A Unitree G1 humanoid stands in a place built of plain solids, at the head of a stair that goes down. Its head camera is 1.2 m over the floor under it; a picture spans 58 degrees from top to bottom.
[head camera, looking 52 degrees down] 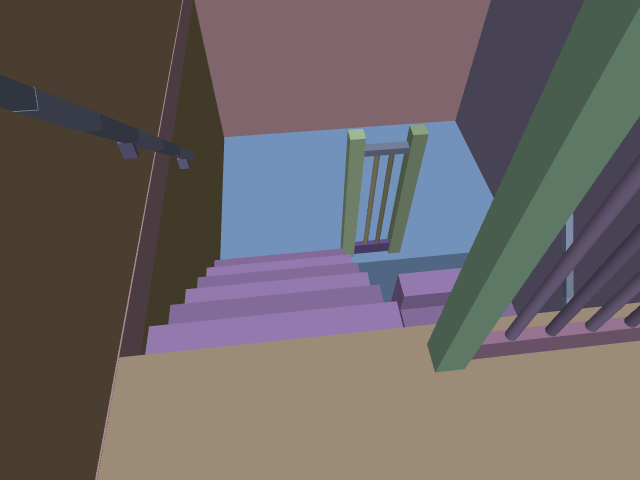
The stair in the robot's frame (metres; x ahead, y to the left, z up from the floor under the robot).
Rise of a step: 0.20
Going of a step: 0.20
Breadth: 0.90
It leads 7 degrees to the left of straight ahead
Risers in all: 7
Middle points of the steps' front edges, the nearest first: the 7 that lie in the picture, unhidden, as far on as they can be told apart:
0.56 0.14 0.00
0.76 0.16 -0.20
0.96 0.19 -0.40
1.16 0.21 -0.61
1.36 0.23 -0.81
1.56 0.25 -1.01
1.76 0.28 -1.22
